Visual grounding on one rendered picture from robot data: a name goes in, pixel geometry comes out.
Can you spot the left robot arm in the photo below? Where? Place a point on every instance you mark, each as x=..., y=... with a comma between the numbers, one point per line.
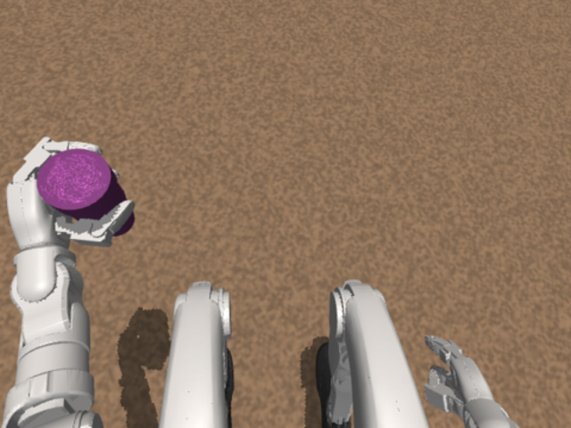
x=53, y=387

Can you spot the right robot hand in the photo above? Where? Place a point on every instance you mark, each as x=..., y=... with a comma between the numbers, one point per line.
x=451, y=390

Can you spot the right robot foot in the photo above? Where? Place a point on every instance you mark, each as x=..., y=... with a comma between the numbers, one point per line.
x=323, y=380

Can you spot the right robot arm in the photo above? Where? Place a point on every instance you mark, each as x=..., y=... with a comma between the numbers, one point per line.
x=486, y=413

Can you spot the cup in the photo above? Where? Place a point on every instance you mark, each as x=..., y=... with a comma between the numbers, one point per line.
x=81, y=184

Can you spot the left robot hand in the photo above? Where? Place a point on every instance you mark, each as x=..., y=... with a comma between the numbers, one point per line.
x=35, y=223

